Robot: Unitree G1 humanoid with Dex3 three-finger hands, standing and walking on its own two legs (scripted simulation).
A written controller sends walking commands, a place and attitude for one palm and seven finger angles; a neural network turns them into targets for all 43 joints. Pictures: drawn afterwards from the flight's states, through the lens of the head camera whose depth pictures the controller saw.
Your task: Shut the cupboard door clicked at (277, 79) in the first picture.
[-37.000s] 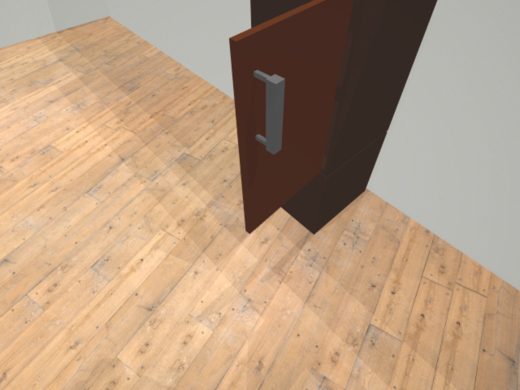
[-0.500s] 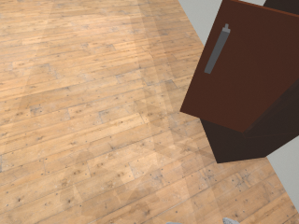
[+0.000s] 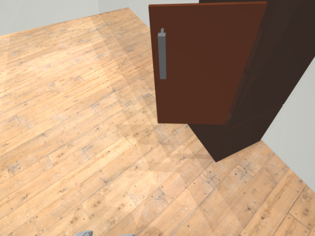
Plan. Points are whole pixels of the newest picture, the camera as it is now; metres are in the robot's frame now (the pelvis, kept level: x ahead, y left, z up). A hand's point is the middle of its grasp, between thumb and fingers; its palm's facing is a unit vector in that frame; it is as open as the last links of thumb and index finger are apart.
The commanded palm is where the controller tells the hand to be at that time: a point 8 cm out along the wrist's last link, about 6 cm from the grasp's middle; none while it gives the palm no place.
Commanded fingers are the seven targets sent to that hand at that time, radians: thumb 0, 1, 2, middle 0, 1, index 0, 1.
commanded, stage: take the last steps up to it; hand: left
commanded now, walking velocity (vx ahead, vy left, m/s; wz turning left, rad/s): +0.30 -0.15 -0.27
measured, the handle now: (162, 54) +0.69 -0.01 +0.09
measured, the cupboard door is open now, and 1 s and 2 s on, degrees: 61 61 61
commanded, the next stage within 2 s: come to a stop and stand still in 0.62 s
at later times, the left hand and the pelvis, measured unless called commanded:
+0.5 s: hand (108, 224) +0.19 +0.17 -0.17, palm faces -0.13 -0.98 -0.15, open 7.4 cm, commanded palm none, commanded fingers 0.00 0.90 0.90 -0.20 -0.30 -0.20 -0.30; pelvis +0.11 -0.02 +0.01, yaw -8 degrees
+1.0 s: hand (152, 177) +0.33 +0.04 -0.16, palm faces -0.11 -0.97 -0.22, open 7.3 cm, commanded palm none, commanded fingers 0.00 0.90 0.90 -0.20 -0.30 -0.20 -0.30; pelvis +0.23 -0.13 +0.00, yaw -9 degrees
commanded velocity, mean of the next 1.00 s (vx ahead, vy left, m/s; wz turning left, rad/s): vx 0.07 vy -0.02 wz -0.09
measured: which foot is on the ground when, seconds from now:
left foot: up 0.00-0.22, down 0.24-0.68, up 0.70-1.00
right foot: down 0.00-0.24, up 0.26-0.66, down 0.68-1.00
